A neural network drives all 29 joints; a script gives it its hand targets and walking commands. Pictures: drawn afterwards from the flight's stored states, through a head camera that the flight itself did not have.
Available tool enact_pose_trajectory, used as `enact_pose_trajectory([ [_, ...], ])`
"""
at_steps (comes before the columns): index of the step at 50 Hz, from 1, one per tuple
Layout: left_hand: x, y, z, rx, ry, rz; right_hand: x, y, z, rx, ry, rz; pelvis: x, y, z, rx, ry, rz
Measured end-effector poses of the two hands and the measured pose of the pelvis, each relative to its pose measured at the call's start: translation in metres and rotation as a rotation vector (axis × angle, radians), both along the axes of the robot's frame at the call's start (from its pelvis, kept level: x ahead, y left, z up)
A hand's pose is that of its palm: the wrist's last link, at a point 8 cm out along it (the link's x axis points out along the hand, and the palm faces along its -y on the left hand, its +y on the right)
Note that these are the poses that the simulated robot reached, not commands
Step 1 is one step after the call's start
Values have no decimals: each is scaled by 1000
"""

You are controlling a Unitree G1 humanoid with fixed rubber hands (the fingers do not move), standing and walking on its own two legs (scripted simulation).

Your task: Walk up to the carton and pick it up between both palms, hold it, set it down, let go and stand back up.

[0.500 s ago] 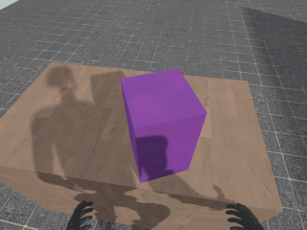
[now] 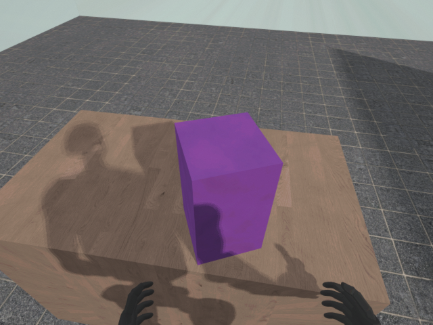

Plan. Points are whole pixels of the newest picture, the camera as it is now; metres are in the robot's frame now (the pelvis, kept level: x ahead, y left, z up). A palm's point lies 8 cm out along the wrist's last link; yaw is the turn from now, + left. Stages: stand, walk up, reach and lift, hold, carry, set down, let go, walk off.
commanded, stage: reach and lift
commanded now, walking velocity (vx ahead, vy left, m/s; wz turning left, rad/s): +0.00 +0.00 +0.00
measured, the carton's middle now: (221, 191) +0.42 +0.03 +0.03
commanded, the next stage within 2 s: none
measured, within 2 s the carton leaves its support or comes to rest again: neither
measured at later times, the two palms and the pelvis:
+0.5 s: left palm (151, 282) +0.21 +0.15 +0.01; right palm (365, 290) +0.22 -0.23 +0.00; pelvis +0.00 +0.00 +0.00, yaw -2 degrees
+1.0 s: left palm (144, 248) +0.25 +0.16 +0.07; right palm (353, 242) +0.28 -0.21 +0.06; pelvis -0.02 +0.00 +0.00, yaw -3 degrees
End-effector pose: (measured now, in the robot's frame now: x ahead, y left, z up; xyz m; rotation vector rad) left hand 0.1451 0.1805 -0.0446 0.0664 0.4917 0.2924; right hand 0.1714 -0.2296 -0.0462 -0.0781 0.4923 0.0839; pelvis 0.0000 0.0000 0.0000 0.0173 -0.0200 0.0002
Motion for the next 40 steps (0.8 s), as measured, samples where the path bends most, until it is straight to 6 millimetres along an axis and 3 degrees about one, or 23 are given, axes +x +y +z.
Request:
enact_pose_trajectory([
  [9,5,-13,9,-15,-62,24,-3,0,8,33,-49,-10,-6,-4,-2,5,8,-1],
  [20,56,-32,41,-46,-164,19,36,0,28,60,-150,-34,-4,-2,-3,5,22,-24],
  [40,84,-18,84,-50,-187,41,82,16,77,60,-216,16,-11,2,2,-3,18,-48],
])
